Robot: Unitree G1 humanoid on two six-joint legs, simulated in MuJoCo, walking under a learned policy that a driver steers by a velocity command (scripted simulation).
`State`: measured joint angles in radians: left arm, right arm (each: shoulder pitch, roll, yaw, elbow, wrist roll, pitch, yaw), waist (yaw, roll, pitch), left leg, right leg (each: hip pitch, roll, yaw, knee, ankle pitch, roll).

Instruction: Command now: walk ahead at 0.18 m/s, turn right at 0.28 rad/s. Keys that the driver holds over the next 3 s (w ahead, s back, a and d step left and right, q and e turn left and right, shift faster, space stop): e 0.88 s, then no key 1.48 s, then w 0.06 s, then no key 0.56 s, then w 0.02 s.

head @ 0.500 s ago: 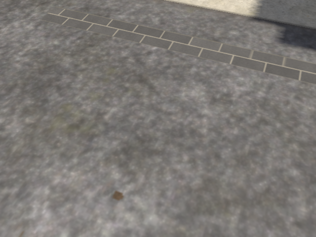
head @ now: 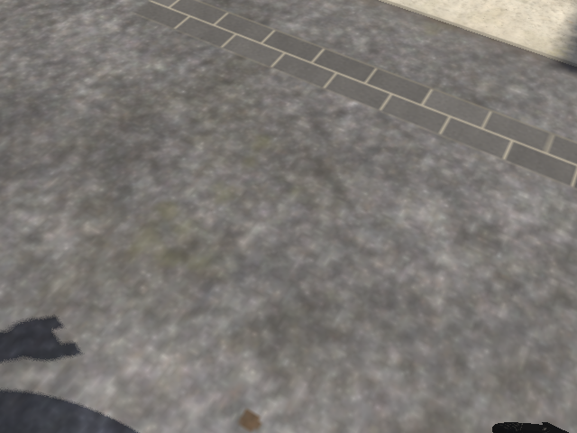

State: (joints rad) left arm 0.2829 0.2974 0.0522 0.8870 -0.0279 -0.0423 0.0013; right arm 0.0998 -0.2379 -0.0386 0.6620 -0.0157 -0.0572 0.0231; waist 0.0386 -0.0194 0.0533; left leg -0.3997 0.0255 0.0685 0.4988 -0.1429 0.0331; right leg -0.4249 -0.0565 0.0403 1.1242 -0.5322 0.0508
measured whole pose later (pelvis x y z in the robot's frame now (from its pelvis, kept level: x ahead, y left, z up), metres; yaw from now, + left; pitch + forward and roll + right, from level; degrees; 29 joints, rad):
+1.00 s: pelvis +0.10 -0.02 +0.01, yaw -34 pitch +2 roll -1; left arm 0.18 0.36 0.10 0.63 -0.01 0.05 0.02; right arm 0.15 -0.26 -0.07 0.78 -0.01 0.00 -0.03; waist -0.01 -0.05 0.03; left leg -0.25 0.01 -0.01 0.45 -0.24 0.01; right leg -0.53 0.09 0.12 1.12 -0.44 0.07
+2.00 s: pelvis +0.08 -0.05 +0.00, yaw -36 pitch -2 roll +0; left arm 0.23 0.24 0.03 0.85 0.01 0.01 0.02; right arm 0.20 -0.25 -0.03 1.04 0.00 0.00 -0.04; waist -0.02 0.00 0.03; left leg -0.18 0.06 0.01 0.48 -0.27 -0.06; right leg -0.18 0.02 0.03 0.50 -0.29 -0.01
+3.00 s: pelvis +0.11 -0.03 +0.00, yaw -36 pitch -1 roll +0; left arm 0.24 0.20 0.01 1.09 -0.01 0.02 0.05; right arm 0.26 -0.19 -0.01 1.10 0.00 0.00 -0.04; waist 0.00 -0.01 0.04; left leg -0.17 0.02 0.01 0.50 -0.31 -0.01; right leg -0.16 -0.02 0.04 0.49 -0.31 0.03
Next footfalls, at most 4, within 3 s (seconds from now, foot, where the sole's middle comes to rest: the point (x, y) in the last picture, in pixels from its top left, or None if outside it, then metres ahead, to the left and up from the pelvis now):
0.34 right None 0.12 -0.15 -0.77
0.84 left None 0.19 0.06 -0.77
1.20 right None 0.03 -0.15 -0.77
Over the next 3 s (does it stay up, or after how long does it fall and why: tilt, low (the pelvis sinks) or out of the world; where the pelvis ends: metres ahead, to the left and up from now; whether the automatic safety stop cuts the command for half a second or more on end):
stays up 0.11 -0.03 0.00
